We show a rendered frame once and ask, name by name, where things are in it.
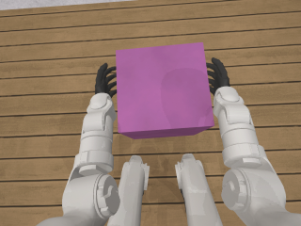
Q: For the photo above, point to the carton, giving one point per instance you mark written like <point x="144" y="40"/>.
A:
<point x="163" y="91"/>

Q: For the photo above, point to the left robot shin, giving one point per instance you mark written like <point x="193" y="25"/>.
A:
<point x="133" y="157"/>

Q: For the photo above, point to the robot right upper arm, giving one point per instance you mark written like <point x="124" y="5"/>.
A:
<point x="257" y="197"/>

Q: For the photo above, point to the left robot forearm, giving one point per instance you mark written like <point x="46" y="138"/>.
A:
<point x="95" y="152"/>

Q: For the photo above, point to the robot right hand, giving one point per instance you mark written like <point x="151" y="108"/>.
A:
<point x="219" y="75"/>

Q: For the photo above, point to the robot left upper arm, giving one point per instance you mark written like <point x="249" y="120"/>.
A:
<point x="87" y="201"/>

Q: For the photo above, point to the robot right thigh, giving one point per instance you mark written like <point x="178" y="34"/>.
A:
<point x="199" y="202"/>

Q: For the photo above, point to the right robot forearm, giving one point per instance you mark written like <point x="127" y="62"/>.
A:
<point x="240" y="142"/>

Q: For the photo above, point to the robot left hand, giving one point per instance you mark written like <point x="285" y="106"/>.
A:
<point x="102" y="81"/>

